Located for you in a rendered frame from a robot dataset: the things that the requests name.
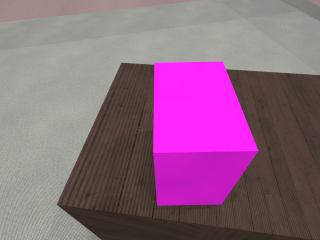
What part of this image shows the pedestal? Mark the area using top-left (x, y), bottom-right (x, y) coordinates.
top-left (57, 63), bottom-right (320, 240)

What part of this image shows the carton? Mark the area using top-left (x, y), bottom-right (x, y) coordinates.
top-left (153, 61), bottom-right (258, 206)

